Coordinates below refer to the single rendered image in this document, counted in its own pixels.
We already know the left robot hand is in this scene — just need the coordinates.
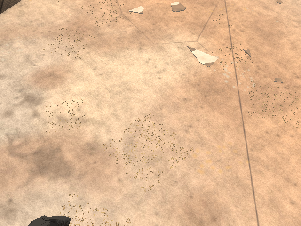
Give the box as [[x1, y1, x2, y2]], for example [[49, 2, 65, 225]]
[[27, 215, 71, 226]]

